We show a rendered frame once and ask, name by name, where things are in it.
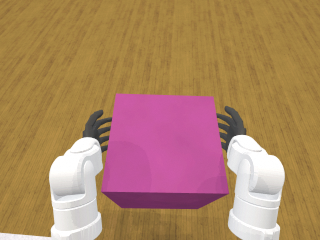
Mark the robot left forearm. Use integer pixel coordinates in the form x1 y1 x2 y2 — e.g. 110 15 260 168
49 137 103 240

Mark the right robot hand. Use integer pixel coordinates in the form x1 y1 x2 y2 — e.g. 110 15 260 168
216 106 247 153

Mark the left robot hand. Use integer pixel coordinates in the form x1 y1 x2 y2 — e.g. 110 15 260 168
82 109 112 153

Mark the carton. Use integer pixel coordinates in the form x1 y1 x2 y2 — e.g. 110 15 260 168
101 93 229 209

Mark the robot right forearm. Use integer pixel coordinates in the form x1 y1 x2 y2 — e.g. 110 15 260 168
227 135 285 240

